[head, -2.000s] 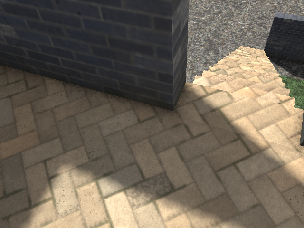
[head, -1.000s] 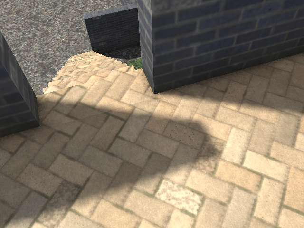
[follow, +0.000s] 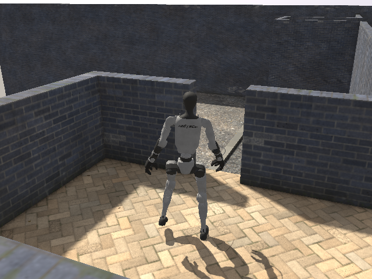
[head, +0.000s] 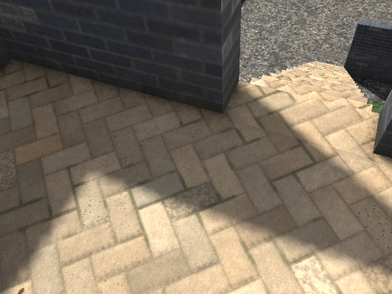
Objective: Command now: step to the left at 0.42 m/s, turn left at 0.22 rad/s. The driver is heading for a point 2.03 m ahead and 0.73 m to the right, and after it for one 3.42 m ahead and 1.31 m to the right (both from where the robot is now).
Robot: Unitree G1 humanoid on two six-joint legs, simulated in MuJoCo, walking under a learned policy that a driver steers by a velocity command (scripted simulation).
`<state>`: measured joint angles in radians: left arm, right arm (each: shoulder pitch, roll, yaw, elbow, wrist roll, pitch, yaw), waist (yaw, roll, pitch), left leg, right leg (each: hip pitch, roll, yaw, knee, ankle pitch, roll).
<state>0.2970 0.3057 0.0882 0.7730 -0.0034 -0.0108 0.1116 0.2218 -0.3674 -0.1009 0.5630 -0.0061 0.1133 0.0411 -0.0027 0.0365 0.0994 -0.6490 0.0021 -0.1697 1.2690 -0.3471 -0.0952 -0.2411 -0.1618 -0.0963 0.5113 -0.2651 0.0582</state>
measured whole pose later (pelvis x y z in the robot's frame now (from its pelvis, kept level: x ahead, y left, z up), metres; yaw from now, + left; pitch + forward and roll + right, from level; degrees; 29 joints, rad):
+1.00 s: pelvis -0.13 +0.13 -0.01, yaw -40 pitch -1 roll +2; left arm 0.09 0.30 0.10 0.56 -0.02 0.10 -0.07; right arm 0.13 -0.39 -0.14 0.75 0.02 0.07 -0.05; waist 0.02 -0.02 0.12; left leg -0.28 0.28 0.36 0.74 -0.47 -0.04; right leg -0.27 -0.09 -0.11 0.62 -0.29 -0.03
